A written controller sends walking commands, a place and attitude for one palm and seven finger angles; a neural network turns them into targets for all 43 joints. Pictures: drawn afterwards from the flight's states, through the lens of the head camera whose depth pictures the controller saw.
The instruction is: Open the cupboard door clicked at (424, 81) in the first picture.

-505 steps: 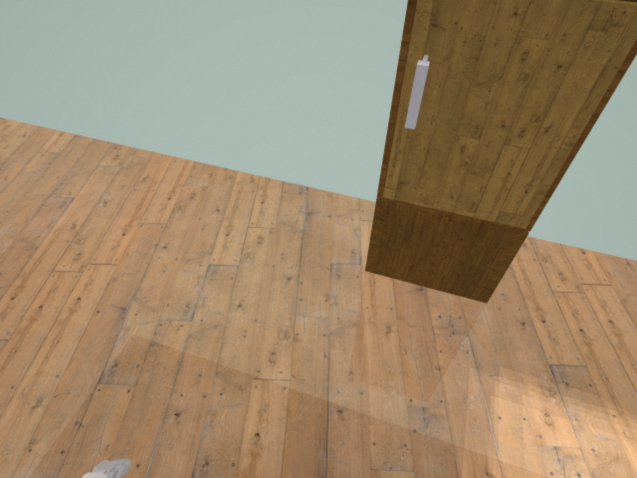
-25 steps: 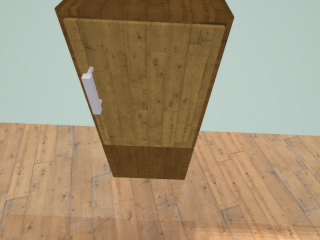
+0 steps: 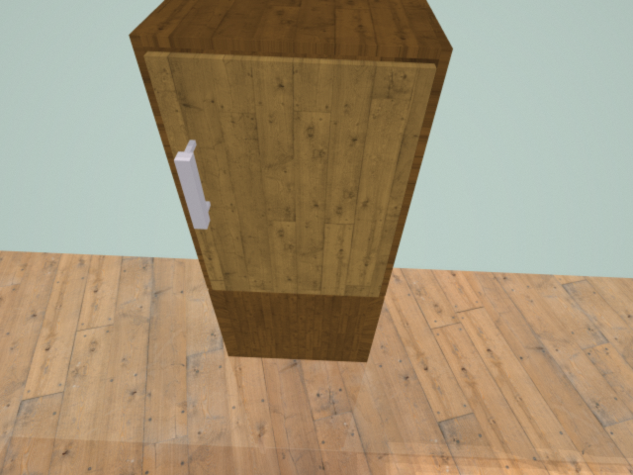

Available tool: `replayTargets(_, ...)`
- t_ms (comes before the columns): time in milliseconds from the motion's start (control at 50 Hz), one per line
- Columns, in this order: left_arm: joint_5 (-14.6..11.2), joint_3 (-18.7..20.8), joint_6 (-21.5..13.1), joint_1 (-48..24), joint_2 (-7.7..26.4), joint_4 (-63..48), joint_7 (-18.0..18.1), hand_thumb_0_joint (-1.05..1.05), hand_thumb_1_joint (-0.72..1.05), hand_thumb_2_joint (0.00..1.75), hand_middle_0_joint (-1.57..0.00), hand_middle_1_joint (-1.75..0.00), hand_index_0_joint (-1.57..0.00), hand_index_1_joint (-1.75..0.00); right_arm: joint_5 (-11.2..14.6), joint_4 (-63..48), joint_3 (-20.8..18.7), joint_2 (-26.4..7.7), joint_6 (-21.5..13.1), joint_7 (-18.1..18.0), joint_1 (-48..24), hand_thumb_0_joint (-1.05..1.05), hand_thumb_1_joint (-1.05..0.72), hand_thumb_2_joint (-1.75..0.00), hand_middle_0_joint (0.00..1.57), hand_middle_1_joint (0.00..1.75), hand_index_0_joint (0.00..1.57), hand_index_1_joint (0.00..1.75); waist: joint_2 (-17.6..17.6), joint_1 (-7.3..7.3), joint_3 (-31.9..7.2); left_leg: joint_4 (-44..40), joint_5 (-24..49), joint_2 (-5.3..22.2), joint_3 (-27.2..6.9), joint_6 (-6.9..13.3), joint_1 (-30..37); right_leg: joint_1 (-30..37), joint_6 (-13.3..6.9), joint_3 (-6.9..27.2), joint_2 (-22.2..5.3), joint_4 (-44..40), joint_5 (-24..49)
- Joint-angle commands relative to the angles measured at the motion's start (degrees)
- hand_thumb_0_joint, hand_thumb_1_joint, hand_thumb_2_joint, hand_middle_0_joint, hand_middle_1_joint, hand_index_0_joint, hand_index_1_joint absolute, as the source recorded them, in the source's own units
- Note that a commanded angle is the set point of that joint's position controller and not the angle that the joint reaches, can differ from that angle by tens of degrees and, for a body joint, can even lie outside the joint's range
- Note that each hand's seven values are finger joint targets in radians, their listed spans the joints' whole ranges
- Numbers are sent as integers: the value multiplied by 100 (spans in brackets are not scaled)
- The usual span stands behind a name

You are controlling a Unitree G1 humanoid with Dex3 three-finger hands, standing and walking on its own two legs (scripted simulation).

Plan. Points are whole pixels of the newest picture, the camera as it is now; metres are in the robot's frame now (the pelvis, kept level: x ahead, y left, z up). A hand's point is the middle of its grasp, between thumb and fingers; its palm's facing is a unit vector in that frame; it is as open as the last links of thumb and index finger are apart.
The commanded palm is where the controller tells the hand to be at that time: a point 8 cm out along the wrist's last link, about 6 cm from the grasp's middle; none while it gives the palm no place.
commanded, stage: look again from close up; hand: left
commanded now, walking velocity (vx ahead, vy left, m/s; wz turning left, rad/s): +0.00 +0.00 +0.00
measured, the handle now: (196, 185) +0.58 +0.27 +0.02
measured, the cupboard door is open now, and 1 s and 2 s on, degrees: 0 0 0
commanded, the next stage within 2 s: raise the hand with hooked fingers in 0.54 s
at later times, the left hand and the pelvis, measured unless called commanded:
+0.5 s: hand out of the picture +0.04 +0.19 -0.17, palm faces +0.03 -0.97 -0.24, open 7.3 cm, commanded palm none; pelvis +0.02 +0.02 +0.00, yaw +0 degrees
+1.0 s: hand (194, 402) +0.21 +0.17 -0.02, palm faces +0.01 -1.00 +0.00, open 8.2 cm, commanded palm +0.15 +0.25 -0.05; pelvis +0.02 +0.00 -0.06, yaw +0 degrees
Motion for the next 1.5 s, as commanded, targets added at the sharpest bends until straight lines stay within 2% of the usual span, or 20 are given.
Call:
replayTargets(0,105,2,-211,681,606,1,248,0,90,90,-20,-30,-20,-30,38,-485,-147,-830,-132,69,-520,0,-90,-90,20,30,20,30,719,279,888,442,-673,420,11,-68,-912,-228,91,847,-854,-576,-286)
replayTargets(20,73,87,-231,367,940,-270,194,0,90,90,-20,-30,-20,-30,31,-659,-135,-441,-49,80,-91,0,-90,-90,20,30,20,30,524,-150,249,753,-937,87,-202,-19,-578,-471,-185,1519,-1154,-917,-1858)
replayTargets(80,76,145,-242,-87,881,-455,113,0,90,90,-20,-30,-20,-30,2,-504,-137,-355,-92,93,689,0,-90,-90,20,30,20,30,264,-380,11,505,-618,186,-242,112,-138,-898,-263,958,-941,-633,-2151)
replayTargets(200,54,89,-182,97,479,-397,46,0,90,90,-20,-30,-20,-30,-11,-627,-127,-613,-180,51,384,0,-90,-90,20,30,20,30,317,-102,808,-656,-1208,461,-863,285,-1275,-335,-65,676,-482,-57,-1327)
replayTargets(360,12,68,-230,66,480,-390,44,0,90,90,-20,-30,-20,-30,15,-486,-89,-676,-261,18,339,0,-90,-90,20,30,20,30,-205,-67,501,-585,-252,404,-642,277,-722,105,-27,725,-607,-165,-410)
replayTargets(600,14,84,-233,-103,633,-333,46,0,90,90,-20,-30,-20,-30,29,-238,-67,-718,-259,-6,105,0,-90,-90,20,30,20,30,68,-75,278,-498,440,437,-476,207,-269,390,-29,712,-672,-164,366)
replayTargets(620,42,109,-261,568,833,-79,295,0,90,90,-20,-30,-20,-30,111,-599,-170,-944,-248,42,-571,0,-90,-90,20,30,20,30,-1107,260,173,714,210,596,-219,41,-539,510,148,972,-993,-126,2544)
replayTargets(640,-1122,931,-1631,-4222,2207,-8807,212,0,88,89,-20,-32,-20,-32,351,-2598,-303,-2004,-1104,-223,-639,0,-90,-90,20,30,20,30,394,-606,-2529,-24,654,-118,-259,238,596,785,88,705,-447,254,1226)
replayTargets(660,-702,787,-1316,-1418,1716,-7295,399,0,85,88,-20,-33,-20,-33,306,-2315,-128,-1410,-1597,-441,-1155,0,-90,-90,20,30,20,30,1334,16,-2134,-140,878,-58,-11,247,707,732,-69,472,-142,360,240)
replayTargets(680,-882,576,-1044,-1193,1275,-6790,663,0,83,87,-21,-34,-21,-34,342,-1988,-194,-1504,-1758,-456,-1125,0,-90,-90,20,30,20,30,1551,-108,-1471,-73,369,-25,-50,77,221,369,-22,270,-172,321,-240)
replayTargets(700,-903,-207,-527,382,-84,-5633,611,0,81,86,-21,-36,-21,-36,400,-1923,-170,-1165,-1799,-370,-942,0,-90,-90,20,30,20,30,928,-194,-618,-137,-33,-18,-193,110,-230,-56,60,101,-153,244,-384)
replayTargets(720,-1155,25,-729,-526,235,-6694,517,0,78,85,-21,-37,-21,-37,450,-2413,-170,-1422,-1898,-350,-1108,0,-90,-90,20,30,20,30,681,-262,80,-59,-332,-37,-401,121,-584,-359,104,70,-196,236,-587)
replayTargets(760,-1021,493,-1331,-256,563,-6346,303,0,74,83,-21,-40,-21,-40,276,-2631,-364,-1525,-2049,-343,-1031,0,-90,-90,20,30,20,30,-448,-359,173,499,-456,-110,-359,167,-1027,-1022,159,-31,-157,307,-1130)
replayTargets(840,-1359,783,-2728,1939,55,-5206,-855,0,64,79,-22,-47,-22,-47,136,-3302,-591,-1434,-2037,-22,-1240,0,-90,-90,20,30,20,30,-1862,264,-225,1693,-378,-249,-194,36,-2457,-1503,181,38,-116,1405,-1045)
replayTargets(920,-1511,1487,-3709,2008,855,-5491,-2166,0,55,75,-22,-53,-22,-53,165,-3911,-717,-1550,-1855,253,-1518,0,-90,-90,20,30,20,30,-304,402,-1145,2678,68,-417,38,-47,-2986,-1403,45,389,-271,2479,498)
replayTargets(1040,-1783,1715,-3420,385,1131,-7879,-1884,0,41,69,-24,-62,-24,-62,194,-4471,-654,-1374,-1603,71,-1255,0,-90,-90,20,30,20,30,854,128,-2004,3190,-9,-283,-76,107,-3008,-1897,94,653,-173,2741,-83)
replayTargets(1200,-1595,1043,-3401,-633,1232,-8086,-2184,0,22,61,-25,-74,-25,-74,223,-4004,-416,-1548,-1672,-171,-920,0,-90,-90,20,30,20,30,547,-546,-1745,3523,-328,-9,-471,219,-3131,-2761,76,328,28,2853,-647)
replayTargets(1340,-2149,2220,-1529,357,1702,-7287,-2362,0,6,54,-26,-84,-26,-84,425,-4437,-355,-1431,-1480,-289,-1299,0,-90,-90,20,30,20,30,-91,217,-2316,2728,-281,-193,-371,159,-3207,-1263,220,386,-150,2224,-923)
replayTargets(1380,-2256,2546,-1541,399,1788,-7447,-2036,0,1,52,-26,-87,-26,-87,381,-4402,-335,-1316,-1479,-290,-1344,0,-90,-90,20,30,20,30,-176,347,-2229,2616,-94,-146,-415,127,-3113,-1169,172,261,-84,2298,-701)
replayTargets(1480,-1994,2218,-2334,-219,1616,-7593,-1541,0,-10,47,-27,-94,-27,-94,283,-4179,-326,-1396,-1608,-214,-1000,0,-90,-90,20,30,20,30,113,22,-1521,2468,-321,-95,-429,121,-3047,-1815,124,128,-20,2304,-1037)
